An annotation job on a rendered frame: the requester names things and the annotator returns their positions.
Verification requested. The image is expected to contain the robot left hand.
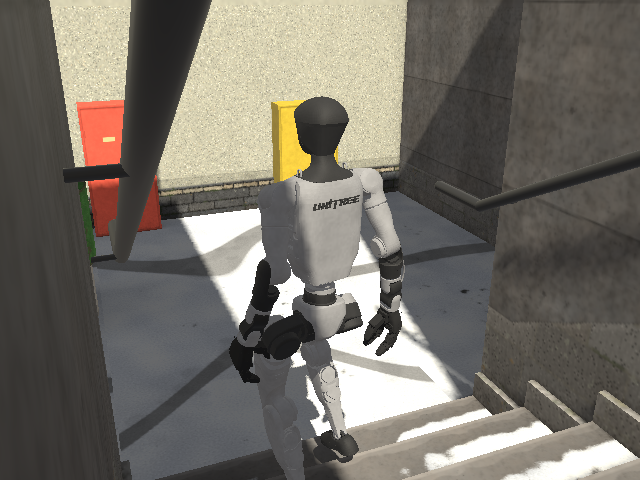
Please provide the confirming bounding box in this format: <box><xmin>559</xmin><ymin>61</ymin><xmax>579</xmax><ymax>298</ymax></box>
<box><xmin>229</xmin><ymin>336</ymin><xmax>270</xmax><ymax>383</ymax></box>

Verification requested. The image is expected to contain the humanoid robot torso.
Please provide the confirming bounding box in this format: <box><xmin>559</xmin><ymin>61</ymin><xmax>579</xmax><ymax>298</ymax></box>
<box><xmin>286</xmin><ymin>162</ymin><xmax>363</xmax><ymax>343</ymax></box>

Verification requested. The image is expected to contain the left robot forearm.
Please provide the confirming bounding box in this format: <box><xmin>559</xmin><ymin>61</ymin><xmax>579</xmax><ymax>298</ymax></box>
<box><xmin>237</xmin><ymin>260</ymin><xmax>280</xmax><ymax>347</ymax></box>

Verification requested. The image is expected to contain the robot right hand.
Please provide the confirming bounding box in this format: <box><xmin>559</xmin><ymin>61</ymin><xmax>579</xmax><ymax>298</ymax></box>
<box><xmin>363</xmin><ymin>306</ymin><xmax>402</xmax><ymax>356</ymax></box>

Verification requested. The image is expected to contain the right robot forearm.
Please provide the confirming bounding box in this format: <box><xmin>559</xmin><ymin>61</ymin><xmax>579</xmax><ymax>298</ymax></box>
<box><xmin>378</xmin><ymin>240</ymin><xmax>403</xmax><ymax>312</ymax></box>

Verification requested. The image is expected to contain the robot left upper arm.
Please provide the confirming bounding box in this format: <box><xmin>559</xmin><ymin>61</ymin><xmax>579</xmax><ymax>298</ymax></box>
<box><xmin>257</xmin><ymin>179</ymin><xmax>296</xmax><ymax>285</ymax></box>

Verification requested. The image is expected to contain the humanoid robot head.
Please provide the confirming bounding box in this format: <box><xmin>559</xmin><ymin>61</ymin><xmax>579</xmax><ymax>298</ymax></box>
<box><xmin>294</xmin><ymin>96</ymin><xmax>353</xmax><ymax>183</ymax></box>

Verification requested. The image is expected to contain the robot right upper arm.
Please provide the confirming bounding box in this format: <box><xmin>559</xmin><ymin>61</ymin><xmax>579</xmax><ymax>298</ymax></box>
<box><xmin>349</xmin><ymin>168</ymin><xmax>401</xmax><ymax>258</ymax></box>

